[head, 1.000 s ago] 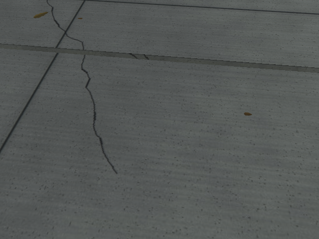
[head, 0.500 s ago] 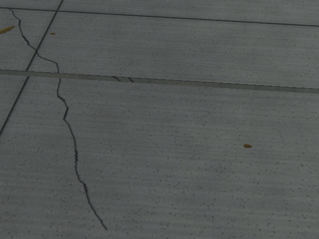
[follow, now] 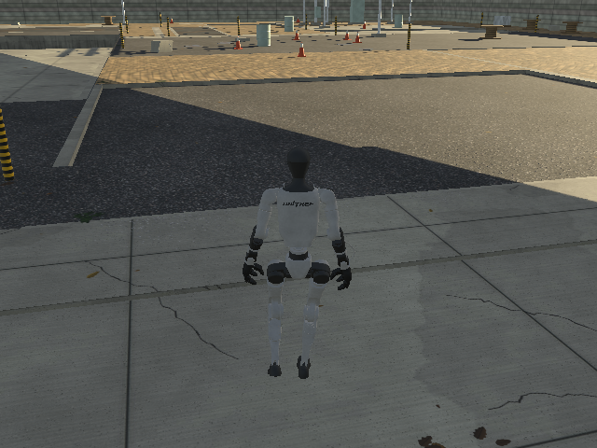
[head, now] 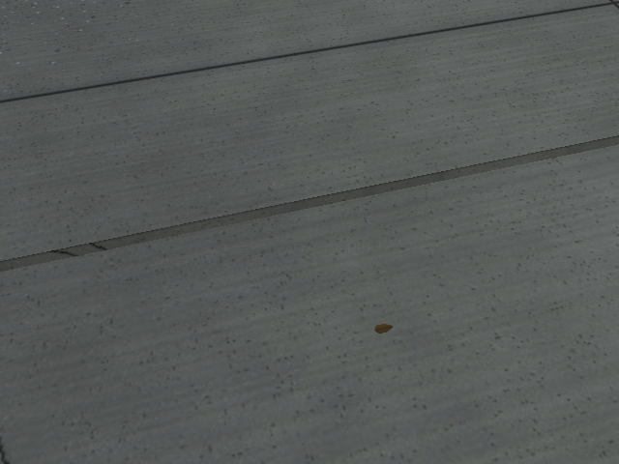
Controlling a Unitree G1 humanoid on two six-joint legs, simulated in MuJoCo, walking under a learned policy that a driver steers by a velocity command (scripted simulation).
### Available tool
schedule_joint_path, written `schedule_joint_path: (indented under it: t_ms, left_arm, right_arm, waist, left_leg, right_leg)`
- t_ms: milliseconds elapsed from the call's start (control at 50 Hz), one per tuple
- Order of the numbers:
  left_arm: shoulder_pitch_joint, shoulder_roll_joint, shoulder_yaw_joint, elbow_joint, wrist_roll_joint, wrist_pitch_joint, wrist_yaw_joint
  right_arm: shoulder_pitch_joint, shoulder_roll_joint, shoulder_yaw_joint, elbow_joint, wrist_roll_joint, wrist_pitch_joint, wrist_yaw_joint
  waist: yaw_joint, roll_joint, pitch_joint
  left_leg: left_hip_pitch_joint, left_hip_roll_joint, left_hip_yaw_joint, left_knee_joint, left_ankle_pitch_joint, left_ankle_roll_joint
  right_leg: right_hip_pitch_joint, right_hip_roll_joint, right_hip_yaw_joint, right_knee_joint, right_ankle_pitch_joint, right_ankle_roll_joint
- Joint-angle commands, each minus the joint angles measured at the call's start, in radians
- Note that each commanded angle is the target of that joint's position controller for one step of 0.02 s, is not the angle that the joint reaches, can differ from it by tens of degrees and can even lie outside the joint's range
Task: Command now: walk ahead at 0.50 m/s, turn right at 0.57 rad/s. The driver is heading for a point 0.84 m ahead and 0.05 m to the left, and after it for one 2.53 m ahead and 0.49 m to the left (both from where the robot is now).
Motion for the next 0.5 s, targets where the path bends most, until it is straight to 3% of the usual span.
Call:
schedule_joint_path:
  t_ms: [20, 80, 140, 260, 320, 340, 380, 400, 420, 440, 460, 480, 500]
  left_arm:
    - [0.055, 0.094, 0.017, -0.035, -0.017, -0.028, 0.013]
    - [0.113, 0.134, 0.023, -0.024, -0.019, -0.048, 0.010]
    - [0.193, 0.139, 0.023, -0.018, -0.017, -0.045, 0.008]
    - [0.304, 0.145, 0.020, -0.016, -0.009, -0.038, 0.015]
    - [0.322, 0.158, 0.021, -0.020, 0.001, -0.038, 0.024]
    - [0.314, 0.160, 0.021, -0.022, 0.002, -0.039, 0.029]
    - [0.273, 0.164, 0.016, -0.024, 0.002, -0.050, 0.032]
    - [0.264, 0.176, 0.018, -0.020, 0.005, -0.055, 0.028]
    - [0.251, 0.180, 0.017, -0.018, 0.006, -0.060, 0.021]
    - [0.265, 0.126, 0.003, -0.044, 0.006, -0.065, 0.017]
    - [0.434, 0.043, -0.009, -0.036, -0.031, -0.060, 0.009]
    - [0.375, 0.119, -0.006, -0.026, 0.011, -0.058, 0.014]
    - [0.253, 0.129, -0.003, -0.054, 0.019, -0.059, 0.007]
  right_arm:
    - [0.031, -0.098, -0.020, -0.077, -0.029, 0.013, 0.005]
    - [-0.028, -0.087, -0.018, -0.111, -0.033, 0.047, 0.015]
    - [-0.169, -0.099, -0.017, -0.166, -0.027, 0.054, 0.017]
    - [-0.365, -0.106, -0.003, -0.247, -0.020, 0.048, 0.027]
    - [-0.420, -0.113, 0.006, -0.283, -0.012, 0.034, 0.032]
    - [-0.407, -0.118, 0.006, -0.285, -0.011, 0.028, 0.032]
    - [-0.283, -0.136, -0.001, -0.248, -0.012, 0.018, 0.027]
    - [-0.170, -0.161, -0.014, -0.210, -0.010, 0.013, 0.018]
    - [-0.022, -0.183, -0.025, -0.166, -0.011, 0.004, 0.006]
    - [0.137, -0.243, -0.040, -0.146, -0.030, -0.002, -0.009]
    - [0.168, -0.347, -0.069, -0.123, -0.039, 0.007, -0.003]
    - [0.087, -0.252, -0.054, -0.128, -0.002, 0.020, 0.013]
    - [-0.019, -0.187, -0.040, -0.150, 0.008, 0.022, 0.019]
  waist:
    - [-0.023, 0.037, -0.054]
    - [-0.021, 0.002, -0.050]
    - [0.030, -0.035, -0.026]
    - [0.102, -0.067, -0.022]
    - [0.112, -0.082, -0.016]
    - [0.102, -0.088, -0.016]
    - [0.044, -0.097, -0.044]
    - [-0.003, -0.091, -0.094]
    - [-0.076, -0.061, -0.168]
    - [-0.124, 0.023, -0.293]
    - [-0.043, 0.316, -0.392]
    - [-0.022, 0.147, -0.278]
    - [-0.002, 0.060, -0.124]
  left_leg:
    - [-0.209, 0.059, -0.069, -0.075, 0.046, -0.028]
    - [-0.224, 0.054, -0.041, -0.177, 0.110, -0.061]
    - [-0.309, 0.047, -0.033, -0.306, 0.224, -0.075]
    - [-0.375, -0.004, -0.043, -0.510, 0.326, -0.062]
    - [-0.339, -0.034, -0.039, -0.613, 0.315, -0.038]
    - [-0.288, -0.039, -0.040, -0.654, 0.314, -0.023]
    - [-0.073, -0.072, -0.014, -0.726, 0.282, 0.024]
    - [0.058, -0.104, 0.004, -0.747, 0.249, 0.049]
    - [0.234, -0.092, -0.002, -0.793, 0.269, 0.079]
    - [0.457, 0.101, -0.223, -0.783, 0.138, 0.129]
    - [0.677, 0.348, -0.752, -0.900, 0.130, 0.307]
    - [0.578, 0.305, -0.850, -0.988, -0.034, 0.296]
    - [0.428, 0.260, -0.669, -0.998, -0.019, 0.275]
  right_leg:
    - [0.176, -0.292, 0.383, -0.307, 0.297, -0.159]
    - [0.138, -0.241, 0.332, -0.315, 0.383, -0.143]
    - [0.176, -0.225, 0.350, -0.322, 0.377, -0.106]
    - [0.328, -0.230, 0.404, -0.267, 0.435, -0.083]
    - [0.381, -0.251, 0.430, -0.223, 0.504, -0.079]
    - [0.381, -0.259, 0.432, -0.214, 0.526, -0.066]
    - [0.345, -0.264, 0.392, -0.166, 0.683, -0.023]
    - [0.350, -0.245, 0.363, -0.052, 0.814, -0.005]
    - [0.309, -0.199, 0.310, 0.132, 0.803, 0.013]
    - [0.160, -0.148, 0.267, 0.410, 0.511, 0.028]
    - [-0.154, 0.050, 0.174, 0.753, -0.254, 0.084]
    - [-0.280, -0.020, 0.224, 0.812, -0.262, 0.063]
    - [-0.304, -0.083, 0.198, 0.778, -0.155, 0.067]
